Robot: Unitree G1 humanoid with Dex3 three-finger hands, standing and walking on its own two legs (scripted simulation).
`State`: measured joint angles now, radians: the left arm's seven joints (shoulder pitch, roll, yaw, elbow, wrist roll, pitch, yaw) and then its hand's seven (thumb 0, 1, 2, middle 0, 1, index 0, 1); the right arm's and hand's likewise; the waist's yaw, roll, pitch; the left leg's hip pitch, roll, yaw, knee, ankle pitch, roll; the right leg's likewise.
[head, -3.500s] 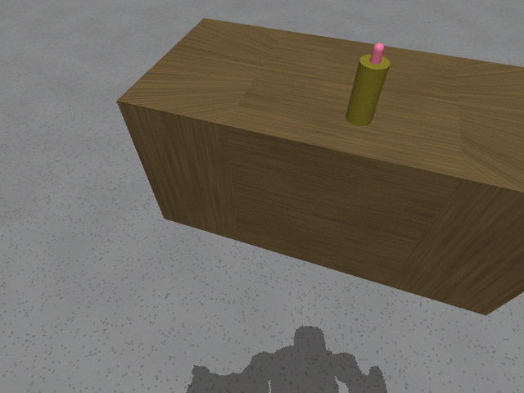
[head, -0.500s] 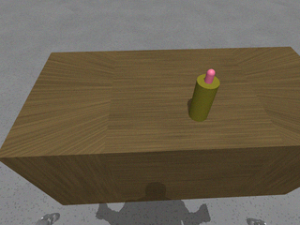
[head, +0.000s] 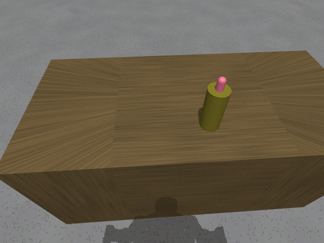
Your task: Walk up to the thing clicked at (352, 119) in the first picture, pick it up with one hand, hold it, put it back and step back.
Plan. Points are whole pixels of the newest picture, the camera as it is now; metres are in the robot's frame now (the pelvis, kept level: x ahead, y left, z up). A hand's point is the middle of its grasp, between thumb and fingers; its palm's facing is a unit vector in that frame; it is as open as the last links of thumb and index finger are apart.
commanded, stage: walk up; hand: right
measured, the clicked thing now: (215, 103) +0.54 -0.17 -0.02
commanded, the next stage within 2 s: stand in 0.30 s
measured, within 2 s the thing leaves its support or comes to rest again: neither
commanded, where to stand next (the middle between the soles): +0.05 +0.00 m, yaw +4 degrees
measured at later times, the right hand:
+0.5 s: hand out of the picture +0.10 -0.24 -0.15, palm faces -0.01 +0.94 -0.33, open 7.4 cm
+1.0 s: hand out of the picture +0.09 -0.24 -0.16, palm faces -0.03 +0.94 -0.33, open 7.4 cm
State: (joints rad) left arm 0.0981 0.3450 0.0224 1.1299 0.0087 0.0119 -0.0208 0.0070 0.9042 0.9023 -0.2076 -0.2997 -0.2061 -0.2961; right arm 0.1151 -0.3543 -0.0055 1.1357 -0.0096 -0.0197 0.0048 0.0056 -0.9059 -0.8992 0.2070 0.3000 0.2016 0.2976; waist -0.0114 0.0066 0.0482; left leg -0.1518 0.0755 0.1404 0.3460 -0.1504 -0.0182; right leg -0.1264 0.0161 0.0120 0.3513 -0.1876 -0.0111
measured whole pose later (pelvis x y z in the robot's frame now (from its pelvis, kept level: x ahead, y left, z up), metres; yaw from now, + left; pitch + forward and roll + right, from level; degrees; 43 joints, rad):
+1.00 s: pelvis +0.01 +0.01 +0.00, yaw +1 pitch -2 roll +0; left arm 0.11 0.35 -0.01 1.14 0.01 -0.01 0.00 0.01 0.90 0.90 -0.21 -0.30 -0.21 -0.30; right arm 0.09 -0.34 0.00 1.16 -0.01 0.00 0.01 0.00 -0.91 -0.90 0.21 0.30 0.20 0.30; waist -0.01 0.00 0.04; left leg -0.12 0.04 0.12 0.30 -0.14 0.00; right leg -0.09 -0.01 -0.01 0.30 -0.19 0.01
